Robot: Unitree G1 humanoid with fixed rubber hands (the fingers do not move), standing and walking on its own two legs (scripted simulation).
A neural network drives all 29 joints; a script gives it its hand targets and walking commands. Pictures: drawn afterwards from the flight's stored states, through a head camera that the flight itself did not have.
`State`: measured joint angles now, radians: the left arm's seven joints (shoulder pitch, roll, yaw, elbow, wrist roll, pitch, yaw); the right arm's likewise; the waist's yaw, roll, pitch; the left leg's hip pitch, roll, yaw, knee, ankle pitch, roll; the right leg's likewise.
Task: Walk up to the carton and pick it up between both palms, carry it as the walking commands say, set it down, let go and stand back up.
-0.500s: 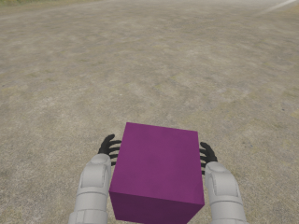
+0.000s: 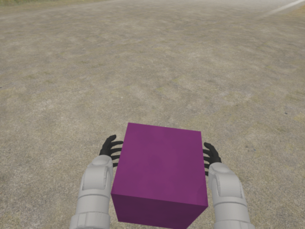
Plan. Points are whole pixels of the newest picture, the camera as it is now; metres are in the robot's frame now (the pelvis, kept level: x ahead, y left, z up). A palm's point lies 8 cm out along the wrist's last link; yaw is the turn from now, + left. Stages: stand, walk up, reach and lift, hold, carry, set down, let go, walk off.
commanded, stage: hold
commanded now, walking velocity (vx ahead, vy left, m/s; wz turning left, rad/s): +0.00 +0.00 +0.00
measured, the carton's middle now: (157, 178) +0.28 +0.00 -0.02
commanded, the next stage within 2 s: carry in 0.36 s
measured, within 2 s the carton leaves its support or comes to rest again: neither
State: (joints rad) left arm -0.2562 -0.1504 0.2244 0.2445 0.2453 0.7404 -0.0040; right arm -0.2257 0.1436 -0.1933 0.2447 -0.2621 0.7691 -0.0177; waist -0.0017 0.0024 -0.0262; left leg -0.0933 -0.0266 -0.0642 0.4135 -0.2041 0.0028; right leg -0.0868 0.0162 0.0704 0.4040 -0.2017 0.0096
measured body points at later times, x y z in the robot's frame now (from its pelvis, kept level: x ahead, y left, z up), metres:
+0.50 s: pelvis +0.00 -0.01 -0.01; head -0.04 -0.01 +0.44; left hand +0.30 +0.14 +0.05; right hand +0.29 -0.16 +0.04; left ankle +0.02 +0.12 -0.74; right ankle +0.02 -0.13 -0.74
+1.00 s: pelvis -0.04 -0.03 -0.02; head -0.08 -0.03 +0.43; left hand +0.15 +0.19 +0.06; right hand +0.23 -0.10 +0.05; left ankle -0.02 +0.05 -0.74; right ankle +0.00 -0.16 -0.71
